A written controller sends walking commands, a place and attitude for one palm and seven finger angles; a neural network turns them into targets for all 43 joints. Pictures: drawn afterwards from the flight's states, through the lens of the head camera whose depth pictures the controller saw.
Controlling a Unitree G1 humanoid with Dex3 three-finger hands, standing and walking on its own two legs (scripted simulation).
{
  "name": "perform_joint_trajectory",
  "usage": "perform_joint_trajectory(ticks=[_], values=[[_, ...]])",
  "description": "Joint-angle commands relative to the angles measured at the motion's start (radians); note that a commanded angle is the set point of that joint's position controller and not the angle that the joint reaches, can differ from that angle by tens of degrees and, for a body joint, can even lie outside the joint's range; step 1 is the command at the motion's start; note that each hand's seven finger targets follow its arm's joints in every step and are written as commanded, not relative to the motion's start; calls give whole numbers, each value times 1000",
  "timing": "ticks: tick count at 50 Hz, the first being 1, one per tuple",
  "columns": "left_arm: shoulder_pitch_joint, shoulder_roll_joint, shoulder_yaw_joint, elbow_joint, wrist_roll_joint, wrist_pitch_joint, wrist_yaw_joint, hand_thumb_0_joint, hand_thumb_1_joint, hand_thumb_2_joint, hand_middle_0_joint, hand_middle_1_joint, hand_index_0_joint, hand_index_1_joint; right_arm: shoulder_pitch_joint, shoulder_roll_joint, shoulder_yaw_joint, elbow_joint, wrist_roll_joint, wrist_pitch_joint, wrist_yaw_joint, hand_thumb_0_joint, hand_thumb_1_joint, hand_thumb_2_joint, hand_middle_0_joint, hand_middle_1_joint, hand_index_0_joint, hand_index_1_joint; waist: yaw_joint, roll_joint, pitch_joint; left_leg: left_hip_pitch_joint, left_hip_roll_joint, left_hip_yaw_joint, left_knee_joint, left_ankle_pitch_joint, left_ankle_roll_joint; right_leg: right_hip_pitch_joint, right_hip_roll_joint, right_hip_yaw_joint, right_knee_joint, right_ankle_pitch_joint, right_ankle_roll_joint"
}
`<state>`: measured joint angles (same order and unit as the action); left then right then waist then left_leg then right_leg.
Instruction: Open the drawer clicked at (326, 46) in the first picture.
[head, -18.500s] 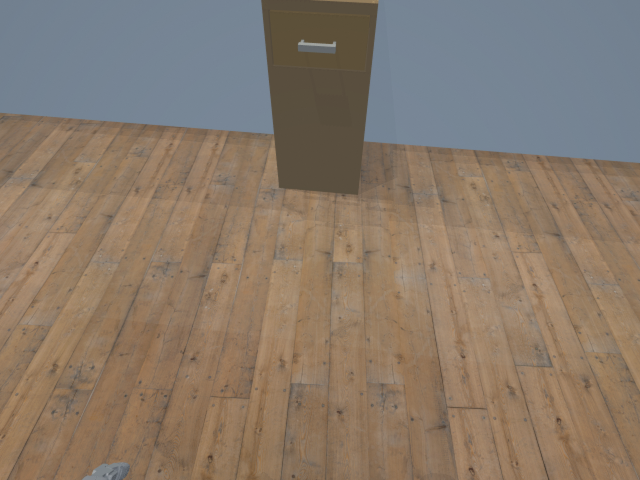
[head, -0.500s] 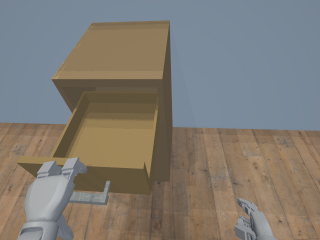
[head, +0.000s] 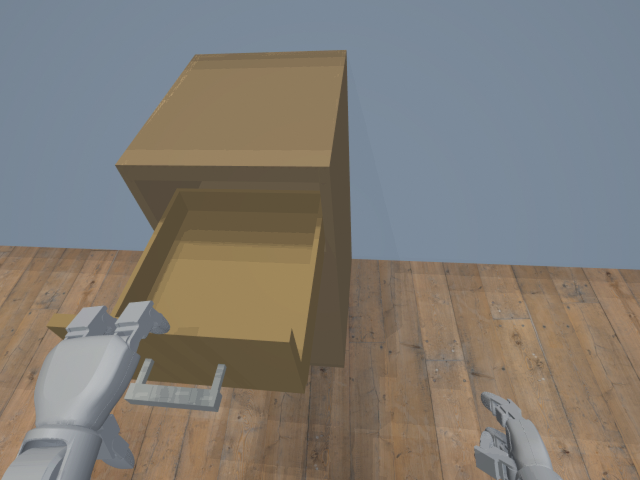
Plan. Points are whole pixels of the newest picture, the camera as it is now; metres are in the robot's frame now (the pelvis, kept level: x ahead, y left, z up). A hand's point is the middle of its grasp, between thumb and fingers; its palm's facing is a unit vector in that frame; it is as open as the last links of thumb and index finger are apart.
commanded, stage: lift the hand off the handle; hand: left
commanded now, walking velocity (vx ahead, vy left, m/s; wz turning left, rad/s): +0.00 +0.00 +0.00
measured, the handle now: (178, 382) +0.24 +0.25 -0.06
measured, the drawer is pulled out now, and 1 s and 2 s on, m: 0.30 0.30 0.30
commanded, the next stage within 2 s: draw the hand back to the body in 0.40 s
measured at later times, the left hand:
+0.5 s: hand (112, 382) +0.19 +0.25 +0.08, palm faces +0.04 -0.12 -0.99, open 13.9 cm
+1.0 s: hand (86, 383) +0.18 +0.26 +0.11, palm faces +0.04 -0.09 -1.00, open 13.9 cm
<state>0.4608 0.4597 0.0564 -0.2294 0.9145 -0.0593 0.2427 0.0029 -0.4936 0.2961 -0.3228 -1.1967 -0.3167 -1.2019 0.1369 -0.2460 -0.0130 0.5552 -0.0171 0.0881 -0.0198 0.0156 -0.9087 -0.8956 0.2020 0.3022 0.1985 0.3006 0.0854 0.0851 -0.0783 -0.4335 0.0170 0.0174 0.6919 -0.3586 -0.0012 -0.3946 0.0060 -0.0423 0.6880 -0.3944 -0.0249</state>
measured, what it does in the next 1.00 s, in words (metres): stands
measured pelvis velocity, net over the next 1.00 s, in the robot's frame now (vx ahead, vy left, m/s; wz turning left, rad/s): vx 0.01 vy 0.01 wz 0.00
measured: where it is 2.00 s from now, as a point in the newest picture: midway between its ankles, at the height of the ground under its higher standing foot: outside the picture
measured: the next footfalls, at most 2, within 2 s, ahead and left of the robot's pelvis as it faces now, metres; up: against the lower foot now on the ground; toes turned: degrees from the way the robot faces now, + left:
none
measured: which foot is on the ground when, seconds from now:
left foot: down 0.00-1.00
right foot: down 0.00-1.00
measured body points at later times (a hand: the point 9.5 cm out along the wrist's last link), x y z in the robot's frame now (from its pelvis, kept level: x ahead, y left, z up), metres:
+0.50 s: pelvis +0.00 +0.01 +0.01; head +0.01 -0.03 +0.46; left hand +0.18 +0.26 +0.14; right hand +0.22 -0.19 -0.09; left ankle -0.01 +0.12 -0.72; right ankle -0.03 -0.10 -0.72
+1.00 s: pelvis +0.01 +0.01 +0.01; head +0.02 -0.03 +0.46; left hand +0.17 +0.26 +0.16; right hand +0.22 -0.20 -0.08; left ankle -0.01 +0.12 -0.72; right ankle -0.03 -0.10 -0.72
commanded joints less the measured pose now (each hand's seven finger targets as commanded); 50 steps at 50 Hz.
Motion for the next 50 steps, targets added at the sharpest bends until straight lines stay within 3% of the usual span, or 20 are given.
perform_joint_trajectory(ticks=[1, 8, 10, 15, 16, 18, 19, 21, 23, 25, 26, 29, 31, 32, 33, 36, 40, 44, 48, 50], values=[[-50, 204, 160, -201, -10, 10, 30, 0, -500, 300, -300, -1200, -300, -1200, -125, -84, -29, -170, 8, -44, 0, 0, -900, -900, 200, 300, 200, 300, 1, -54, -160, 145, -32, 8, -67, 281, 34, 46, -1, 16, -127, 367, 5], [-37, 175, 116, -287, -27, 22, -8, 0, -500, 300, -300, -1200, -300, -1200, -129, -86, -23, -189, 11, -46, 5, 0, -900, -900, 200, 300, 200, 300, 0, -45, -154, 183, -22, 2, -95, 308, 34, 53, 0, 0, -148, 345, 5], [-24, 210, 153, -277, -25, 28, -10, 0, -500, 300, -300, -1200, -300, -1200, -138, -87, -19, -191, 12, -44, 3, 0, -900, -900, 200, 300, 200, 300, 4, -59, -118, 172, -19, 2, -104, 296, 32, 57, 0, 5, -164, 328, 3], [-6, 193, 147, -335, -27, 36, -15, 0, -500, 300, -300, -1200, -300, -1200, -139, -86, -20, -200, 17, -43, 13, 0, -900, -900, 200, 300, 200, 300, 11, -11, -137, 207, -10, 1, -117, 335, 26, 73, 2, -1, -169, 329, -3], [23, 173, 130, -325, -27, 41, -19, 0, -500, 300, -300, -1200, -300, -1200, -125, -82, -18, -201, 15, -42, 17, 0, -900, -900, 200, 300, 200, 300, 13, -31, -135, 201, -11, -1, -118, 339, 27, 71, 4, -12, -165, 325, -1], [-14, 136, 85, -312, -29, 48, -31, 0, -500, 300, -300, -1200, -300, -1200, -129, -84, -19, -198, 18, -38, 21, 0, -900, -900, 200, 300, 200, 300, -4, -54, -85, 192, -8, -2, -128, 308, 28, 40, 8, -19, -175, 291, 2], [-44, 151, 91, -304, -21, 49, -33, 0, -500, 300, -300, -1200, -300, -1200, -134, -85, -18, -195, 18, -38, 21, 0, -900, -900, 200, 300, 200, 300, -8, -53, -78, 191, -6, -4, -135, 292, 27, 34, 7, -17, -178, 267, 2], [-42, 152, 86, -312, -16, 53, -38, 0, -500, 300, -300, -1200, -300, -1200, -126, -84, -15, -200, 16, -41, 21, 0, -900, -900, 200, 300, 200, 300, 4, -53, -111, 205, -7, -6, -139, 288, 30, 50, 8, -15, -181, 256, -2], [-83, 163, 87, -299, -4, 53, -42, 0, -500, 300, -300, -1200, -300, -1200, -130, -85, -14, -195, 12, -37, 17, 0, -900, -900, 200, 300, 200, 300, 3, -57, -94, 202, -11, -4, -141, 283, 31, 49, 8, -12, -189, 259, -2], [-114, 164, 87, -318, -2, 49, -41, 0, -500, 300, -300, -1200, -300, -1200, -145, -83, -11, -195, 15, -42, 17, 0, -900, -900, 200, 300, 200, 300, 3, -23, -113, 217, -8, -8, -147, 287, 26, 60, 5, -6, -188, 251, -8], [-81, 178, 101, -324, -3, 46, -42, 0, -500, 300, -300, -1200, -300, -1200, -128, -80, -13, -197, 14, -44, 16, 0, -900, -900, 200, 300, 200, 300, 15, -8, -135, 228, -10, -4, -142, 303, 31, 71, 6, -9, -188, 263, -9], [-74, 204, 134, -332, -4, 47, -40, 0, -500, 300, -300, -1200, -300, -1200, -138, -82, -10, -199, 16, -37, 15, 0, -900, -900, 200, 300, 200, 300, 15, -24, -131, 225, -7, -4, -144, 330, 27, 88, 2, -10, -189, 294, -7], [-48, 175, 112, -340, -14, 53, -45, 0, -500, 300, -300, -1200, -300, -1200, -133, -79, -10, -199, 16, -38, 19, 0, -900, -900, 200, 300, 200, 300, 17, 0, -126, 230, -5, -4, -148, 348, 27, 90, 6, -15, -191, 304, -10], [-36, 192, 133, -329, -25, 56, -48, 0, -500, 300, -300, -1200, -300, -1200, -137, -81, -10, -199, 21, -38, 19, 0, -900, -900, 200, 300, 200, 300, 10, -31, -103, 221, -1, -4, -150, 338, 26, 91, 2, -15, -195, 307, -5], [-19, 203, 143, -321, -27, 56, -53, 0, -500, 300, -300, -1200, -300, -1200, -136, -87, -14, -194, 18, -34, 18, 0, -900, -900, 200, 300, 200, 300, 20, -27, -110, 218, -7, -2, -150, 349, 28, 103, 8, -12, -196, 330, -6], [23, 186, 133, -349, -44, 64, -65, 0, -500, 300, -300, -1200, -300, -1200, -134, -88, -10, -205, 21, -33, 23, 0, -900, -900, 200, 300, 200, 300, 15, -36, -115, 222, -5, 1, -149, 358, 28, 110, 3, -11, -200, 353, -2], [79, 212, 172, -386, -64, 58, -67, 0, -500, 300, -300, -1200, -300, -1200, -143, -98, -9, -219, 27, -32, 22, 0, -900, -900, 200, 300, 200, 300, 12, -45, -106, 218, 0, 1, -144, 362, 25, 115, -4, -2, -203, 372, 3], [30, 226, 180, -412, -59, 31, -61, 0, -500, 300, -300, -1200, -300, -1200, -123, -100, -14, -219, 21, -33, 16, 0, -900, -900, 200, 300, 200, 300, 2, -31, -99, 236, 0, 0, -138, 342, 29, 83, -8, -7, -209, 338, 7], [44, 245, 207, -378, -67, 19, -60, 0, -500, 300, -300, -1200, -300, -1200, -115, -100, -20, -209, 19, -39, 7, 0, -900, -900, 200, 300, 200, 300, 13, -46, -89, 233, -10, -1, -137, 321, 33, 83, 0, -7, -219, 320, 6], [55, 254, 226, -394, -73, 24, -57, 0, -500, 300, -300, -1200, -300, -1200, -135, -101, -15, -215, 26, -43, 9, 0, -900, -900, 200, 300, 200, 300, 12, -22, -92, 239, -5, -2, -135, 333, 27, 97, -8, 5, -219, 345, 3]])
